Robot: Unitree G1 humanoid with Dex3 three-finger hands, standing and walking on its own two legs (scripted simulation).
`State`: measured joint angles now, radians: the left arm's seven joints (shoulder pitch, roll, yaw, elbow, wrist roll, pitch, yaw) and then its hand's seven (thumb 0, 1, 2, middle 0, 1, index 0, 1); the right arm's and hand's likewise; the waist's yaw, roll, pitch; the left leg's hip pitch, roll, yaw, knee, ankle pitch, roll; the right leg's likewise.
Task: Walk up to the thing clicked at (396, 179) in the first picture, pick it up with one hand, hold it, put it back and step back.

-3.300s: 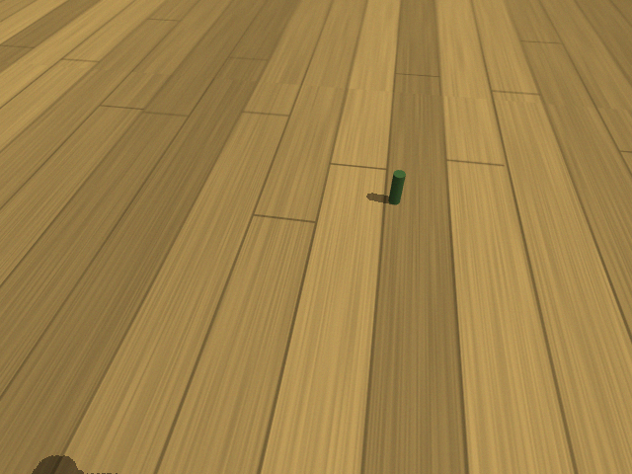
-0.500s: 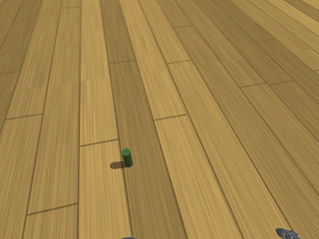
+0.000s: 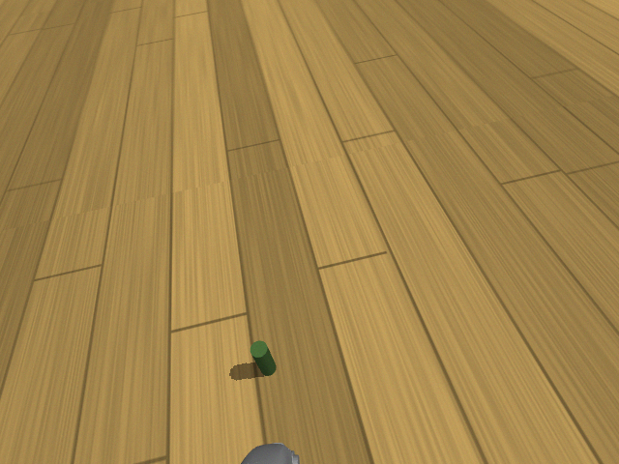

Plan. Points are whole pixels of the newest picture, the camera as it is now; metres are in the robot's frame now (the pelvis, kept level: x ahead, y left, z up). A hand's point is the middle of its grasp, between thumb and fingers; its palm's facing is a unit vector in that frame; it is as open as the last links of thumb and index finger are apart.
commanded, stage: walk up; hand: left
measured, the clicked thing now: (263, 358) +0.52 +0.24 -0.68
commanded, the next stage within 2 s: stand in 1.74 s
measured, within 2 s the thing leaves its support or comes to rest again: neither
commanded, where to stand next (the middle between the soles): +0.21 +0.04 m, yaw -1 degrees
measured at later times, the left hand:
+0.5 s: hand (132, 456) +0.17 +0.31 -0.16, palm faces -0.05 -0.92 -0.40, open 7.4 cm
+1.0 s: hand (162, 388) +0.26 +0.28 -0.14, palm faces -0.04 -0.94 -0.33, open 7.4 cm
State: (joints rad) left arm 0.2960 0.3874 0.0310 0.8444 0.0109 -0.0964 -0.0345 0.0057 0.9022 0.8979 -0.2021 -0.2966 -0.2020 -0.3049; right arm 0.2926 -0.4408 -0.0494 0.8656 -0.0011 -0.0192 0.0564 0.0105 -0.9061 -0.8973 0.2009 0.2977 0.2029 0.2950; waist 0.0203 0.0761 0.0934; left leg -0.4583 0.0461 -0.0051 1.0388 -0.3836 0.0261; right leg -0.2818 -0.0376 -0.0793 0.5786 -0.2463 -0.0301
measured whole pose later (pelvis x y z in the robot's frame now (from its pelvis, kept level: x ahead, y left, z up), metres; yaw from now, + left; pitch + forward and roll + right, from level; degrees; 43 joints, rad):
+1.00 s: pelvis +0.14 +0.03 +0.01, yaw -1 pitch -3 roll +0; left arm 0.02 0.35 0.00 1.11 0.00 -0.01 -0.02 0.01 0.90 0.90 -0.20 -0.30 -0.20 -0.30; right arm 0.10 -0.37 0.02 1.15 0.00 -0.01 0.01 0.01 -0.90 -0.90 0.20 0.30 0.20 0.30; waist -0.01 -0.01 0.06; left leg -0.18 0.04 0.05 0.44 -0.21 -0.02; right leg -0.22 -0.04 -0.03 0.45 -0.18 0.01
